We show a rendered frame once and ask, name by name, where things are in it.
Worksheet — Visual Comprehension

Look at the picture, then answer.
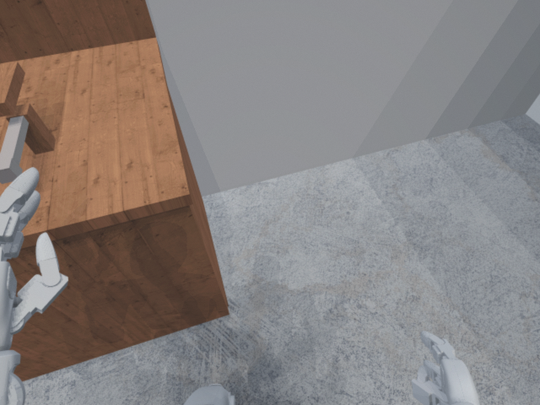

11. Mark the left robot hand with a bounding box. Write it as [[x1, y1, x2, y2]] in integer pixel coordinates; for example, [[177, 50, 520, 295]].
[[0, 167, 68, 351]]

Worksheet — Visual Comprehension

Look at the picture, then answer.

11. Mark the tap lever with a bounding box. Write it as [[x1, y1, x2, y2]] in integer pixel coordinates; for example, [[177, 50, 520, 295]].
[[0, 116, 29, 184]]

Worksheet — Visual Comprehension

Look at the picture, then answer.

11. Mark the right robot hand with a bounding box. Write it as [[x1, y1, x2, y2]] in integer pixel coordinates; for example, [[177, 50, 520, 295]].
[[412, 331, 480, 405]]

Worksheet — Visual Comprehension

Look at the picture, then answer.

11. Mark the counter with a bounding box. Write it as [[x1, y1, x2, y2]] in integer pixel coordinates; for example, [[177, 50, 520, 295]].
[[0, 0, 229, 381]]

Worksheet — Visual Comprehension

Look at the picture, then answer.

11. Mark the left robot thigh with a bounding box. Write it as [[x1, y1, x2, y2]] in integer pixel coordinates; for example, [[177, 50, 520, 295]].
[[184, 386, 235, 405]]

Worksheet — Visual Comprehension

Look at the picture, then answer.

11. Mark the robot left forearm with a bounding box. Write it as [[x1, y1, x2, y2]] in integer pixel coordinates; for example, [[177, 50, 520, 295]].
[[0, 350, 25, 405]]

